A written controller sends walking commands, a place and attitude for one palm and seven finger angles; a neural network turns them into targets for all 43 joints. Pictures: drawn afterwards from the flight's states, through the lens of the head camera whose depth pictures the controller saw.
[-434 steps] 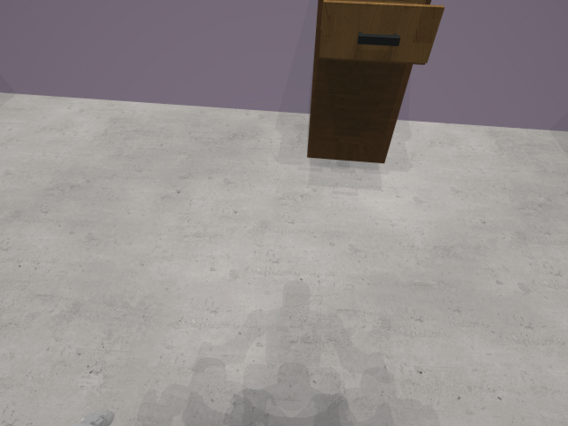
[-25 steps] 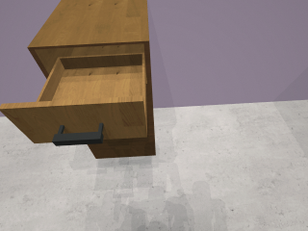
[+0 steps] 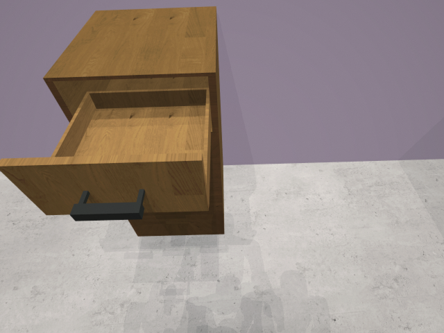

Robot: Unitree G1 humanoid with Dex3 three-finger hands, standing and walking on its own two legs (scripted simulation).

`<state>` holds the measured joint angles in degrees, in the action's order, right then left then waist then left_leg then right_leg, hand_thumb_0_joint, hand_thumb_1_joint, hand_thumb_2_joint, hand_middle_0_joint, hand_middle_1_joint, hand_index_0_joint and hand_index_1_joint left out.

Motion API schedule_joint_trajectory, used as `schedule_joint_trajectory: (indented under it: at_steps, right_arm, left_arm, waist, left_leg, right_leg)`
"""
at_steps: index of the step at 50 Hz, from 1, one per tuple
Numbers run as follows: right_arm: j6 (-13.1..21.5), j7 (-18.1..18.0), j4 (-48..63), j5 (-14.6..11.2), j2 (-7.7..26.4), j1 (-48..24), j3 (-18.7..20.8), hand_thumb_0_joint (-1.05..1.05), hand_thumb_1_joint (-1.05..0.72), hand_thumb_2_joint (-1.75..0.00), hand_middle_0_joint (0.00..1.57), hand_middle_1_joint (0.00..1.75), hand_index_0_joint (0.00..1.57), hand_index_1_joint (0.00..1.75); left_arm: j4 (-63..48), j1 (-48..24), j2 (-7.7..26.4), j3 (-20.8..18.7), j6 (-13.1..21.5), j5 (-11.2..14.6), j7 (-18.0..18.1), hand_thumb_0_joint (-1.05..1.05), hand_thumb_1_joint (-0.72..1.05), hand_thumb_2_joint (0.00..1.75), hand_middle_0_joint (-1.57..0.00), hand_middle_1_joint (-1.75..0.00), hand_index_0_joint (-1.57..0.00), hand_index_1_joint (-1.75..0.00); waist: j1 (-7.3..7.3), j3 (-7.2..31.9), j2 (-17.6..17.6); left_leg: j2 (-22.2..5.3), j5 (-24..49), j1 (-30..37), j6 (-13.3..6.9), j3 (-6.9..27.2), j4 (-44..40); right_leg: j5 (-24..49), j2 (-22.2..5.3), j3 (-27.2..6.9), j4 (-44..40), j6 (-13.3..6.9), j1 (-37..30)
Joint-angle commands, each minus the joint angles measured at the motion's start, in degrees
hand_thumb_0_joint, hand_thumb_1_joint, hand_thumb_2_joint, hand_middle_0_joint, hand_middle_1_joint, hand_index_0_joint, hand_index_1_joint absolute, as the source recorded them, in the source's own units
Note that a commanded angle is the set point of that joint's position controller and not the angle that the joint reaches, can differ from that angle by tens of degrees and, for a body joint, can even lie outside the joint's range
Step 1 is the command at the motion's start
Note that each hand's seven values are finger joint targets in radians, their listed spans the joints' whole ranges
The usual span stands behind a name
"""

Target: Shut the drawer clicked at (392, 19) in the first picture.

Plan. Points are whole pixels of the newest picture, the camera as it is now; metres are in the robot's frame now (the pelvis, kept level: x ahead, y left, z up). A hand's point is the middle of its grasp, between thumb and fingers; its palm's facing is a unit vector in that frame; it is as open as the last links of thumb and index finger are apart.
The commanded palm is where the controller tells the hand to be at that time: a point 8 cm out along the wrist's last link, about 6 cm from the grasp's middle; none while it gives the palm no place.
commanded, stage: raise the hand and make a fist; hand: left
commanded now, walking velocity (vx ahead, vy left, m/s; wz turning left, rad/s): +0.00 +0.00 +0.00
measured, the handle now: (110, 202) +0.35 +0.26 +0.01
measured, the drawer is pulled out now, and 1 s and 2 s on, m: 0.28 0.28 0.28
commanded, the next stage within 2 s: bring the fist close to the handle in 1.86 s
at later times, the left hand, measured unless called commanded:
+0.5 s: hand out of the picture +0.12 +0.20 -0.01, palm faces +0.14 -0.99 -0.02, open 5.4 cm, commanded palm +0.11 +0.25 +0.00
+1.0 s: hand (92, 307) +0.15 +0.21 +0.04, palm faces +0.08 -1.00 -0.04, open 3.2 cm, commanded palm +0.12 +0.25 +0.06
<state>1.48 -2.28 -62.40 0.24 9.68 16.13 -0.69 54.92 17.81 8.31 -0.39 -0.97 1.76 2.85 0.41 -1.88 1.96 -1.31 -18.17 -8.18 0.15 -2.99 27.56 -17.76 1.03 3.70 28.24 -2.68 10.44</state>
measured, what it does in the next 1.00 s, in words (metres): shifts its weight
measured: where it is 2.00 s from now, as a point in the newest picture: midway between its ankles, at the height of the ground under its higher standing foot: outside the picture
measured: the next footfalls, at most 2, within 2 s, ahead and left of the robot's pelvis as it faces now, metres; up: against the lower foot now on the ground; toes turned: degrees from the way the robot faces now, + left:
none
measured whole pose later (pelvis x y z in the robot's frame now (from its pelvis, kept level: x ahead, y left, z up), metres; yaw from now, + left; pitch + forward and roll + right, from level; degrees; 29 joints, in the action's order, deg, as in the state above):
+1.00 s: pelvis -0.05 +0.04 -0.04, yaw +2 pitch +7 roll -2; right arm 15.9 -2.6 -31.5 -1.0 15.6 16.3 -0.4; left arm -14.4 27.6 11.1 -4.3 15.0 12.1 -6.2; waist 0.7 4.2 1.8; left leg 0.3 -26.0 -32.9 -2.2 -1.1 51.6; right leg -23.0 -1.4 4.8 49.0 -0.3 33.0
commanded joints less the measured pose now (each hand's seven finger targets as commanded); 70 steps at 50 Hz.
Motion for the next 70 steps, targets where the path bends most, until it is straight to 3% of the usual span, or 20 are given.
schedule_joint_trajectory:
  at_steps: [1, 2, 3, 4, 5, 6, 8, 10, 11, 13, 16, 20, 21, 24, 31, 34, 36, 47, 56, 70]
  right_arm:
    - [15.63, -3.41, 20.03, -2.15, 8.89, -5.43, 2.85, 0.00, -0.90, -0.90, 0.20, 0.30, 0.20, 0.30]
    - [15.82, -2.99, 18.89, -2.49, 9.83, -3.50, 3.06, 0.00, -0.90, -0.90, 0.20, 0.30, 0.20, 0.30]
    - [16.91, -2.76, 22.50, -1.90, 11.33, -5.17, 4.39, 0.00, -0.90, -0.90, 0.20, 0.30, 0.20, 0.30]
    - [17.24, -2.63, 23.53, -0.75, 12.33, -4.09, 5.30, 0.00, -0.90, -0.90, 0.20, 0.30, 0.20, 0.30]
    - [17.40, -2.26, 25.46, -0.10, 11.40, -4.90, 5.56, 0.00, -0.90, -0.90, 0.20, 0.30, 0.20, 0.30]
    - [17.42, -1.46, 27.32, -0.38, 11.03, -6.12, 5.76, 0.00, -0.90, -0.90, 0.20, 0.30, 0.20, 0.30]
    - [17.60, 0.54, 30.39, -0.33, 10.48, -8.22, 5.92, 0.00, -0.90, -0.90, 0.20, 0.30, 0.20, 0.30]
    - [17.79, 2.00, 33.34, -0.55, 11.07, -9.18, 6.34, 0.00, -0.90, -0.90, 0.20, 0.30, 0.20, 0.30]
    - [17.03, 2.35, 35.11, -1.13, 11.54, -9.02, 6.72, 0.00, -0.90, -0.90, 0.20, 0.30, 0.20, 0.30]
    - [15.40, 1.84, 40.45, -2.09, 12.18, -11.65, 6.20, 0.00, -0.90, -0.90, 0.20, 0.30, 0.20, 0.30]
    - [13.68, 0.11, 44.00, -2.78, 11.56, -10.98, 5.21, 0.00, -0.90, -0.90, 0.20, 0.30, 0.20, 0.30]
    - [14.53, -0.99, 42.80, -1.96, 10.31, -6.56, 3.80, 0.00, -0.90, -0.90, 0.20, 0.30, 0.20, 0.30]
    - [14.84, -1.17, 42.26, -1.61, 10.54, -6.34, 3.24, 0.00, -0.90, -0.90, 0.20, 0.30, 0.20, 0.30]
    - [16.34, -1.47, 40.36, -1.76, 11.15, -5.69, 2.17, 0.00, -0.90, -0.90, 0.20, 0.30, 0.20, 0.30]
    - [16.51, -1.54, 40.91, -2.22, 10.87, -7.65, 1.28, 0.00, -0.90, -0.90, 0.20, 0.30, 0.20, 0.30]
    - [16.60, -1.02, 41.22, -1.87, 10.02, -7.43, 1.47, 0.00, -0.90, -0.90, 0.20, 0.30, 0.20, 0.30]
    - [16.83, -0.62, 41.11, -1.37, 10.03, -7.67, 1.40, 0.00, -0.90, -0.90, 0.20, 0.30, 0.20, 0.30]
    - [18.21, -0.55, 40.85, -1.49, 11.21, -4.51, 1.91, 0.00, -0.90, -0.90, 0.20, 0.30, 0.20, 0.30]
    - [16.21, -0.19, 41.18, -1.71, 10.21, -5.24, 1.14, 0.00, -0.90, -0.90, 0.20, 0.30, 0.20, 0.30]
    - [16.71, -1.15, 40.26, -2.43, 9.65, -7.17, -0.48, 0.00, -0.90, -0.90, 0.20, 0.30, 0.20, 0.30]
  left_arm:
    - [-55.55, 5.09, 4.67, -0.79, 7.86, 5.59, 4.75, 0.00, 0.90, 0.90, -0.26, -0.37, -0.26, -0.37]
    - [-54.40, 4.04, 1.23, 0.03, 7.75, 6.12, 3.63, 0.00, 0.90, 0.90, -0.28, -0.39, -0.28, -0.39]
    - [-57.93, -0.35, 4.88, -3.55, 10.49, 7.19, 2.53, 0.00, 0.90, 0.90, -0.30, -0.41, -0.30, -0.41]
    - [-56.28, 1.60, 7.76, -8.11, 13.69, 6.96, 0.83, 0.00, 0.90, 0.90, -0.32, -0.43, -0.32, -0.43]
    - [-51.89, 9.31, 4.68, -8.48, 16.87, 7.65, -1.56, 0.00, 0.90, 0.90, -0.34, -0.45, -0.34, -0.45]
    - [-47.51, 15.29, 3.86, -9.61, 20.13, 8.10, -4.38, 0.00, 0.90, 0.90, -0.36, -0.47, -0.36, -0.47]
    - [-45.83, 18.32, -0.20, -8.17, 29.22, 10.72, -11.36, 0.00, 0.90, 0.90, -0.40, -0.52, -0.40, -0.52]
    - [-46.93, 17.80, 2.48, -10.69, 37.98, 13.51, -19.00, 0.00, 0.90, 0.90, -0.44, -0.56, -0.44, -0.56]
    - [-45.33, 19.51, 5.70, -14.41, 38.35, 13.96, -21.08, 0.00, 0.90, 0.90, -0.46, -0.58, -0.46, -0.58]
    - [-52.67, 14.01, 8.60, -14.78, 34.47, 15.39, -22.82, 0.00, 0.90, 0.90, -0.50, -0.62, -0.50, -0.62]
    - [-62.36, 2.25, 9.91, -13.96, 29.01, 16.18, -19.82, 0.00, 0.90, 0.90, -0.56, -0.69, -0.56, -0.69]
    - [-73.50, -8.02, 9.09, -10.01, 31.22, 12.81, -14.34, 0.00, 0.90, 0.90, -0.64, -0.78, -0.64, -0.78]
    - [-75.17, -11.59, 8.81, -8.06, 31.77, 12.36, -13.96, 0.00, 0.90, 0.90, -0.66, -0.80, -0.66, -0.80]
    - [-72.01, -10.63, 8.81, -5.74, 30.84, 11.31, -14.94, 0.00, 0.90, 0.90, -0.72, -0.86, -0.72, -0.86]
    - [-64.92, -0.35, 10.69, -11.30, 18.66, 12.99, -14.40, 0.00, 0.90, 0.90, -0.86, -1.01, -0.86, -1.01]
    - [-71.13, 3.17, 9.59, -12.16, 18.04, 12.97, -11.78, 0.00, 0.90, 0.90, -0.92, -1.08, -0.92, -1.08]
    - [-73.11, 4.55, 8.68, -11.03, 18.65, 12.51, -10.16, 0.00, 0.90, 0.90, -0.96, -1.12, -0.96, -1.12]
    - [-84.28, 4.89, 7.63, -6.76, 20.76, 10.76, -9.45, 0.00, 0.90, 0.90, -1.18, -1.36, -1.18, -1.36]
    - [-87.10, 9.32, 7.38, -6.52, 13.56, 9.70, -8.66, 0.00, 0.90, 0.90, -1.36, -1.56, -1.36, -1.56]
    - [-92.33, 4.53, 8.76, -8.90, 8.67, 12.19, -11.23, 0.00, 0.90, 0.90, -1.40, -1.60, -1.40, -1.60]
  waist:
    - [-0.13, 16.14, 16.24]
    - [-2.15, 8.95, 4.16]
    - [-3.42, 4.27, -4.29]
    - [-3.39, 8.17, -9.55]
    - [-1.31, 8.04, -14.00]
    - [0.93, 6.82, -11.81]
    - [2.72, 8.41, -13.73]
    - [2.90, 12.48, -12.87]
    - [4.04, 13.60, -9.99]
    - [3.89, 16.25, -7.42]
    - [0.79, 14.32, -6.29]
    - [-2.40, 15.78, 1.32]
    - [-3.86, 15.39, -1.04]
    - [-3.81, 14.69, 4.80]
    - [1.36, 16.44, -3.80]
    - [2.43, 16.97, -1.49]
    - [1.87, 14.82, -4.24]
    - [0.12, 16.01, 1.30]
    - [1.43, 14.14, 0.02]
    - [1.62, 11.56, -0.08]
  left_leg:
    - [-0.60, 36.52, 4.50, -0.50, 3.42, -2.57]
    - [-0.75, 33.56, 1.26, -1.31, 2.98, 0.72]
    - [0.45, 26.23, -3.31, -2.10, 3.54, 4.17]
    - [1.09, 21.35, -6.80, -2.17, 2.68, 6.51]
    - [1.57, 16.89, -12.32, -1.71, 2.70, 8.26]
    - [2.26, 14.66, -16.76, -1.00, 2.30, 9.87]
    - [2.80, 9.76, -25.37, 0.15, 1.52, 15.24]
    - [3.45, 5.00, -32.35, 0.68, 1.33, 20.89]
    - [3.72, 3.89, -33.83, 0.49, 0.59, 22.34]
    - [4.67, -0.81, -35.99, -0.51, -0.94, 23.55]
    - [4.08, -7.02, -36.39, -1.54, 0.08, 24.50]
    - [1.95, -5.87, -30.72, -2.19, 2.53, 24.35]
    - [1.39, -6.31, -30.82, -2.47, 3.51, 24.51]
    - [1.22, -6.34, -28.49, -2.09, 4.99, 22.57]
    - [1.41, -3.82, -28.30, -1.57, 5.59, 16.57]
    - [1.21, 0.05, -25.74, -1.20, 5.00, 14.84]
    - [1.02, 0.90, -25.88, -1.30, 5.15, 14.48]
    - [0.75, 5.12, -19.47, -0.99, 5.67, 13.91]
    - [0.20, 14.83, -15.25, -0.42, 5.68, 12.04]
    - [0.70, 10.41, -11.21, -0.77, 5.34, 8.15]
  right_leg:
    - [18.70, -3.12, -2.48, 1.92, -0.04, -0.95]
    - [20.47, -2.48, -0.81, 0.84, 0.89, 4.46]
    - [22.94, -2.44, -0.61, 1.84, 1.52, 8.79]
    - [22.17, -2.67, 0.04, 3.55, 2.35, 10.29]
    - [21.34, -2.73, -0.02, 5.80, 3.21, 11.40]
    - [20.64, -2.86, -0.58, 8.34, 2.93, 11.78]
    - [16.92, -2.60, -1.38, 14.47, 2.80, 15.62]
    - [14.16, -3.77, -5.35, 18.32, 2.78, 16.85]
    - [12.25, -4.56, -7.59, 18.34, 2.28, 16.17]
    - [1.01, -5.44, -10.86, 15.53, 2.66, 15.92]
    - [-15.57, -4.81, -12.87, 11.66, 2.92, 21.02]
    - [-15.29, -2.81, -8.69, 13.67, 1.66, 24.92]
    - [-14.85, -2.23, -7.77, 14.54, 1.78, 26.23]
    - [-10.93, -1.40, -4.55, 16.33, 1.00, 26.99]
    - [-9.84, -1.50, -2.63, 12.88, 1.69, 17.53]
    - [-4.28, -1.37, -0.67, 13.95, 1.53, 16.04]
    - [-2.98, -1.18, -0.09, 14.16, 1.64, 16.27]
    - [2.11, -1.08, 0.92, 14.85, 1.32, 16.96]
    - [11.02, -1.04, 1.65, 13.30, 1.39, 12.22]
    - [10.04, -1.27, 1.11, 7.62, 1.61, 8.17]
